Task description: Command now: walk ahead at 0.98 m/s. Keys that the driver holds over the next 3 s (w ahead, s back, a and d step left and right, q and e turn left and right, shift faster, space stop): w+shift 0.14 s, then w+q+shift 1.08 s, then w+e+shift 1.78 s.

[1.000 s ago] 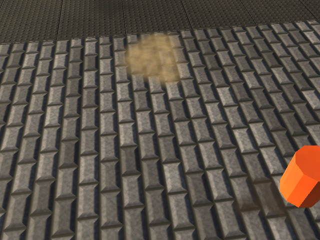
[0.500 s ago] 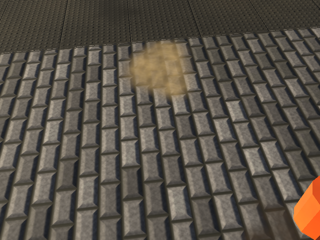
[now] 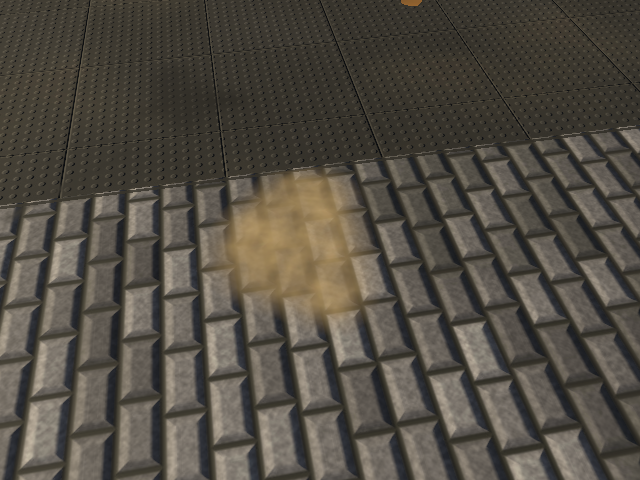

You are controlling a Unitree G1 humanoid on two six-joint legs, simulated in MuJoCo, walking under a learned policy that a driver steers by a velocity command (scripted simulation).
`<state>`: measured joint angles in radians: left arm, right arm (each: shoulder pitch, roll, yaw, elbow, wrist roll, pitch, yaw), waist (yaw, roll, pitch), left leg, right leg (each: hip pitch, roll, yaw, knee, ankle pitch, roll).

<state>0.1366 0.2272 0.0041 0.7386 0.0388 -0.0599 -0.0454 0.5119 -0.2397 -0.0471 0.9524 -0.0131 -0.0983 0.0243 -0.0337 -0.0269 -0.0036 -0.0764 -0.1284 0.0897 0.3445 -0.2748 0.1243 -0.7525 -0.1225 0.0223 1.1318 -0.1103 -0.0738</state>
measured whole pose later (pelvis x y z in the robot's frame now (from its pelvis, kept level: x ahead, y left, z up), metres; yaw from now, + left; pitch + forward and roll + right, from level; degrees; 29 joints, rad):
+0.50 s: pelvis +0.47 -0.02 +0.00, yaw +12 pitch +0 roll -3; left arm 0.45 0.27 0.06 0.97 0.02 -0.12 -0.02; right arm 0.15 -0.29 -0.04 0.78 -0.02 -0.03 0.05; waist 0.03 0.04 0.02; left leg -0.77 0.12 0.01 1.16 -0.07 0.12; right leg 0.02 0.05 -0.24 0.28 -0.31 -0.03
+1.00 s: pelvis +0.91 +0.15 +0.00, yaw +39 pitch +2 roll +0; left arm -0.03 0.24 -0.02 0.60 0.04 -0.06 -0.02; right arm 0.47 -0.30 -0.08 0.87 0.00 -0.07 0.02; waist -0.11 -0.01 0.03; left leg 0.00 -0.20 -0.19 0.32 -0.31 0.18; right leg -0.74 -0.14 0.09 0.76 -0.03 0.06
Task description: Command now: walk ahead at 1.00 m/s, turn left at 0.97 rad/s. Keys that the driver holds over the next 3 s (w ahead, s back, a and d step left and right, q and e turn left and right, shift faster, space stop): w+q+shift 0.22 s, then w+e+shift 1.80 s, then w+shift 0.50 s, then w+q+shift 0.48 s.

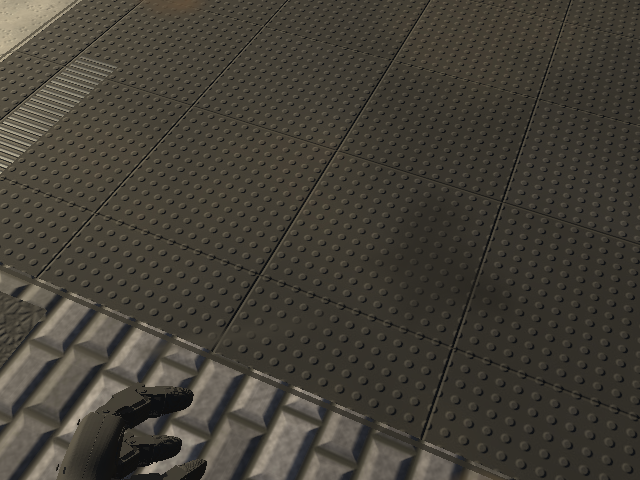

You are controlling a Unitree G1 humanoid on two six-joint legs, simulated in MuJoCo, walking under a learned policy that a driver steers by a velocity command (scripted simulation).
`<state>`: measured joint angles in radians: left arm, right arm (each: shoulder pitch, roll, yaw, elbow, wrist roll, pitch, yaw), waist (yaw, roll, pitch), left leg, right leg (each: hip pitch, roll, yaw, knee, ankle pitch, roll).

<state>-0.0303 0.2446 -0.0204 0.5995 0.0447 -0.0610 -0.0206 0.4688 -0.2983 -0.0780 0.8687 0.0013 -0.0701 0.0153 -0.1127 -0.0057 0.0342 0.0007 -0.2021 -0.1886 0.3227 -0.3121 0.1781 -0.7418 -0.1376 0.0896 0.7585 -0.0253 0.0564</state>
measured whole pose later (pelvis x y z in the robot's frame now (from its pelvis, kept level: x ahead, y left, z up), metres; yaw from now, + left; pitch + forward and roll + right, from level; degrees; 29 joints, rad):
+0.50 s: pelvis +0.44 +0.00 -0.01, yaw +14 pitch +3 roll -2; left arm 0.62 0.27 0.04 0.94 0.01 -0.09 -0.03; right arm -0.11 -0.26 0.03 0.57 -0.05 -0.07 0.08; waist 0.14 0.02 0.00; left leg -0.65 0.03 -0.01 0.65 -0.09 0.08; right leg 0.14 -0.02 -0.04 0.17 -0.36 0.03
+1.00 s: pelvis +0.88 +0.06 -0.04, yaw -9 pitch +0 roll +2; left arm 0.05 0.31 0.03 0.68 0.01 -0.02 -0.07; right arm 0.47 -0.26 -0.03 0.91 -0.04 -0.07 -0.02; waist -0.02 -0.04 0.03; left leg 0.19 0.04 0.29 0.68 -0.33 -0.03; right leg -0.56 0.06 -0.16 0.69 -0.15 -0.21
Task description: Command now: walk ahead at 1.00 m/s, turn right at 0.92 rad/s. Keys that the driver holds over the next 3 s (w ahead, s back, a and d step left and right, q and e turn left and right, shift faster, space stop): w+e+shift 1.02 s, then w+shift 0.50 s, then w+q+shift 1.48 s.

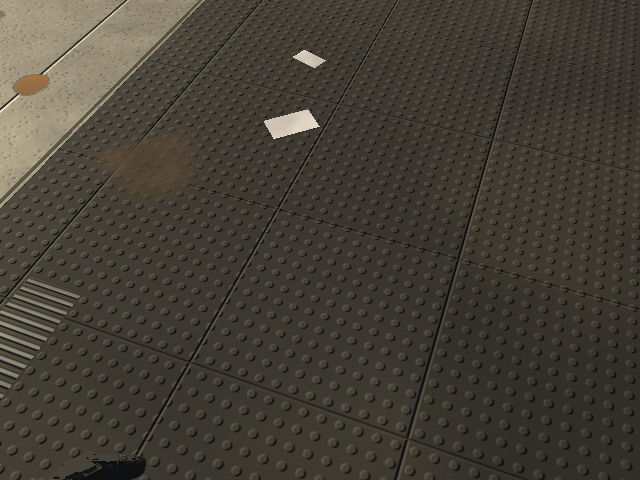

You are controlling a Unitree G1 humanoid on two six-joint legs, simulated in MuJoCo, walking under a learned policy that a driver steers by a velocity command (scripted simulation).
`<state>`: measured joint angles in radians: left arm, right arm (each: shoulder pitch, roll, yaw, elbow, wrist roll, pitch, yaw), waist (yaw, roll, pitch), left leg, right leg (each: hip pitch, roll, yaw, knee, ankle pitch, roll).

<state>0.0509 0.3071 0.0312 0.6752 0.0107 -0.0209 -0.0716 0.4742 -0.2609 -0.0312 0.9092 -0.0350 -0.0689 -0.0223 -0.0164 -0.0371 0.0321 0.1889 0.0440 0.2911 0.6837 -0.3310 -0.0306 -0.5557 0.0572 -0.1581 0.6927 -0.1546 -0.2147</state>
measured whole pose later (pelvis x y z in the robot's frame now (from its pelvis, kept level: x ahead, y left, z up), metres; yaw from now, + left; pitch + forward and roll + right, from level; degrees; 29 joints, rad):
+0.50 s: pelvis +0.44 +0.00 +0.02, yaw -29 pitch +2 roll +1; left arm 0.34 0.38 0.08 0.78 0.01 -0.04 -0.01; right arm 0.11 -0.29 -0.01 0.63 -0.05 -0.07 -0.02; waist 0.06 -0.04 0.04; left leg -0.44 0.02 0.00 0.61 -0.20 -0.04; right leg -0.25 0.12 0.13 1.19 -0.40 -0.13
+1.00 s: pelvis +0.78 -0.26 +0.01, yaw -59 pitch +0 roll -1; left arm 0.27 0.34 0.06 0.74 0.02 0.01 -0.02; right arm 0.27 -0.23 0.00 0.72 -0.04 -0.07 0.00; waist -0.01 -0.02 0.07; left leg -0.33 0.07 -0.04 1.41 -0.36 -0.04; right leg -0.37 0.22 -0.06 0.66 -0.28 -0.20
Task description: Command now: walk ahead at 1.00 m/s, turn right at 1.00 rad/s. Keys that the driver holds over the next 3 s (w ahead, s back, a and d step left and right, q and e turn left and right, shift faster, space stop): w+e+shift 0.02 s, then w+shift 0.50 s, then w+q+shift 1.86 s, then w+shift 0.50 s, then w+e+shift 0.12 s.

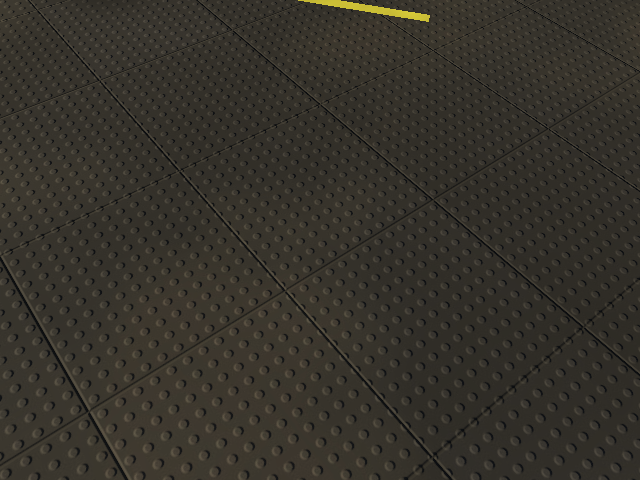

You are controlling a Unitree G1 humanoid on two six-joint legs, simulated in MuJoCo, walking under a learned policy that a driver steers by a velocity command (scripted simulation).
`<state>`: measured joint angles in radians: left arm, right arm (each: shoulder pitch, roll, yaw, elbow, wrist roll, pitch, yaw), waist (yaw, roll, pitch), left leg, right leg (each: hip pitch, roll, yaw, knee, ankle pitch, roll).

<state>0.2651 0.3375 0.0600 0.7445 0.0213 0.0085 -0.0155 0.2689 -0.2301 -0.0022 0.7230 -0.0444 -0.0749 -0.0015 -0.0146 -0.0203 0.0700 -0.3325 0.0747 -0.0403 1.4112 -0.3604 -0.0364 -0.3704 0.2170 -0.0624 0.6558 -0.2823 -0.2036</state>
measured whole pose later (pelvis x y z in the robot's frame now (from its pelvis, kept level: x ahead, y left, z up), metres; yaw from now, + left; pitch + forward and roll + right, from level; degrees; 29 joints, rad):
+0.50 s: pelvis +0.47 +0.06 +0.03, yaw -12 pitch +1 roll +2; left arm 0.19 0.31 0.02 0.75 0.04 -0.06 -0.04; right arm 0.42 -0.30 -0.05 0.84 -0.03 -0.08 0.01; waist -0.03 -0.04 0.01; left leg -0.18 -0.06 0.07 0.43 -0.27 0.04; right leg -0.56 0.02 0.08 1.22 -0.28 -0.10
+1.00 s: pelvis +0.94 -0.04 +0.03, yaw +5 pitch +1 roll -2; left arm 0.44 0.32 0.06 0.90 0.02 -0.12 0.00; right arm 0.15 -0.34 -0.06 0.72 -0.03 0.00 0.06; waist 0.05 0.05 0.00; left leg -0.75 0.10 0.04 1.14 -0.11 0.08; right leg 0.00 0.01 -0.21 0.30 -0.29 -0.01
